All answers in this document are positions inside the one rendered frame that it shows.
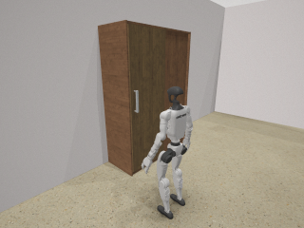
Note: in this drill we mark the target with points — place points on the right robot upper arm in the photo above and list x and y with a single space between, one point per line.
189 122

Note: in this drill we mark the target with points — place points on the left robot hand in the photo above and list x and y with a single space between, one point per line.
146 163

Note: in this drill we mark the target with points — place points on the wardrobe door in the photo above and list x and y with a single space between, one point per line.
146 65
176 45

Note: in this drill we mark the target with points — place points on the robot left thigh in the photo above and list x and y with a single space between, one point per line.
164 158

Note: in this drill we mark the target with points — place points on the right robot hand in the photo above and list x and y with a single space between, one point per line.
185 142

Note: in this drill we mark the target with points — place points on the handle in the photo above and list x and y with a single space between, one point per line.
137 101

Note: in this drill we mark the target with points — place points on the robot right thigh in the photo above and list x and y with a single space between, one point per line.
175 162

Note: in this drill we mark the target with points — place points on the left robot upper arm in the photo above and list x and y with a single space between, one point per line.
165 116

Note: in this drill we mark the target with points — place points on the left robot forearm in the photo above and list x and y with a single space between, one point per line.
155 148

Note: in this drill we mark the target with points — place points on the right robot forearm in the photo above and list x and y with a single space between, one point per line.
188 133

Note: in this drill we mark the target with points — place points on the robot thigh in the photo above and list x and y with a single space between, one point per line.
164 158
175 162

